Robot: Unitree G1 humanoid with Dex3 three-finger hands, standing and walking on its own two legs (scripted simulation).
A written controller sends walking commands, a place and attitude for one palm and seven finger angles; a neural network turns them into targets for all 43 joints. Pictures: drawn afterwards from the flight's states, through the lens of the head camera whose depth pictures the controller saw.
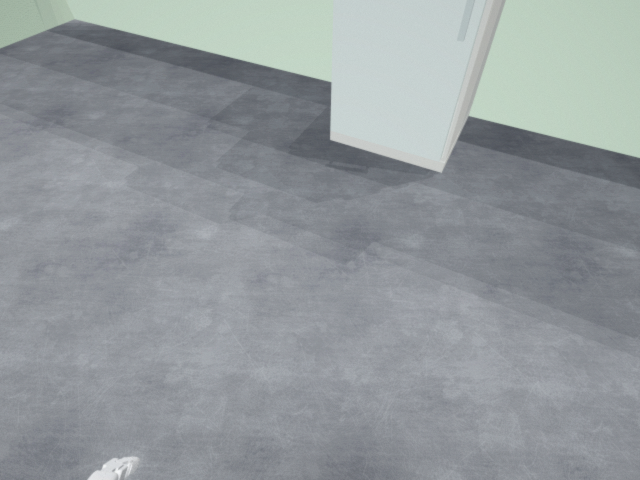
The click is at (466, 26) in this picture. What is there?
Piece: fridge door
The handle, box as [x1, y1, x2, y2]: [457, 0, 474, 41]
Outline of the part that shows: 474,0 467,0 457,40 462,41 464,39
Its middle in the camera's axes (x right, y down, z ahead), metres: +0.52 -0.90 +1.26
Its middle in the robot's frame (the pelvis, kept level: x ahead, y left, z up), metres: +1.59 -0.44 +0.13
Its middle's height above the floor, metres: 0.90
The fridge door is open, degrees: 0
